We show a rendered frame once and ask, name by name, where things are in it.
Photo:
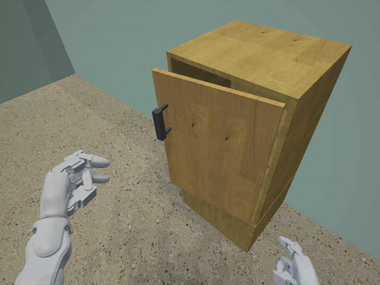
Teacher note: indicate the robot left hand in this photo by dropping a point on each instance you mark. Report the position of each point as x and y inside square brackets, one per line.
[73, 173]

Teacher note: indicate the robot right hand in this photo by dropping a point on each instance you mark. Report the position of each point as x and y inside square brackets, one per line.
[299, 272]

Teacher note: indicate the cupboard door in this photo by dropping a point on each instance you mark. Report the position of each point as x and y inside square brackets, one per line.
[220, 140]

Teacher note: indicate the handle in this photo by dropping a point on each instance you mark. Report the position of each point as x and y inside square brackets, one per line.
[159, 122]

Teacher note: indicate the robot left forearm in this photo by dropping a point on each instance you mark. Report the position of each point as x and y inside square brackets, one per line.
[47, 252]

